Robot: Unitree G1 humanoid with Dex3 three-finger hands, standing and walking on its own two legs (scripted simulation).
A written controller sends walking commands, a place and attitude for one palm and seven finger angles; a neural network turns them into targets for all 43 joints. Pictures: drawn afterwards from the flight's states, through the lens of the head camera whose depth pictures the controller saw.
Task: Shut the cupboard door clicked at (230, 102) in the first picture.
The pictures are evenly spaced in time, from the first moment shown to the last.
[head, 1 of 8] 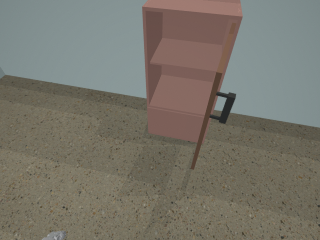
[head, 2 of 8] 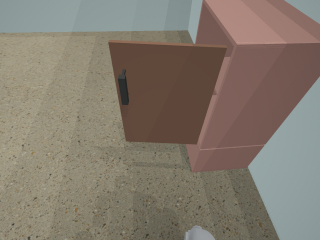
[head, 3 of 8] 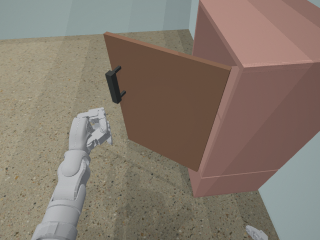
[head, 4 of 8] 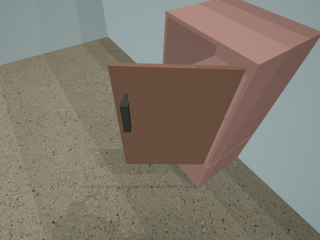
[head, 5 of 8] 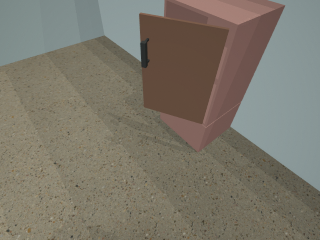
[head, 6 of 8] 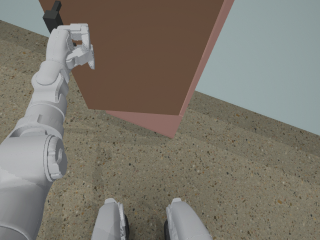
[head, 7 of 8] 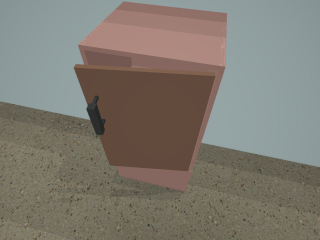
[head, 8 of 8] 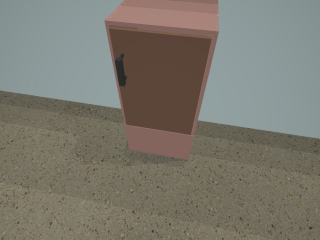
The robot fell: no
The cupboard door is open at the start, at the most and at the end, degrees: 82 82 0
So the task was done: yes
